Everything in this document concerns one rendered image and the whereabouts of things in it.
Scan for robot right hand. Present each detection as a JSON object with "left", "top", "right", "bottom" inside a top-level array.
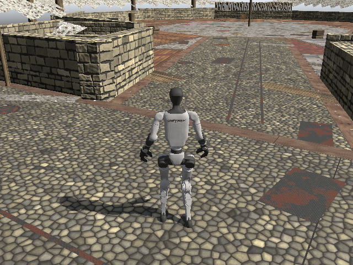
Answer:
[{"left": 196, "top": 148, "right": 209, "bottom": 158}]

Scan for left robot forearm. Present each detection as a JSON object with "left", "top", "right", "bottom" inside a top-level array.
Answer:
[{"left": 142, "top": 133, "right": 154, "bottom": 153}]

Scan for robot left upper arm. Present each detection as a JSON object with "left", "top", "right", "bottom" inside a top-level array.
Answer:
[{"left": 149, "top": 112, "right": 165, "bottom": 142}]

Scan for left robot shin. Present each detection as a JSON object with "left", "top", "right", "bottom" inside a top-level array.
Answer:
[{"left": 160, "top": 180, "right": 168, "bottom": 215}]

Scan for robot left hand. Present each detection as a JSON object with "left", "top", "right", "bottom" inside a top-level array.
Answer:
[{"left": 140, "top": 149, "right": 152, "bottom": 162}]

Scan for robot torso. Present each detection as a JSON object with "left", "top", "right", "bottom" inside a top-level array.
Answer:
[{"left": 164, "top": 109, "right": 189, "bottom": 166}]

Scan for robot right upper arm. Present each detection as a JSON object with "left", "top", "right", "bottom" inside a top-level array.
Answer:
[{"left": 188, "top": 111, "right": 204, "bottom": 141}]

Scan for right robot forearm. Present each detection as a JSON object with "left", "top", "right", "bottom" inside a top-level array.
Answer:
[{"left": 198, "top": 132, "right": 207, "bottom": 150}]

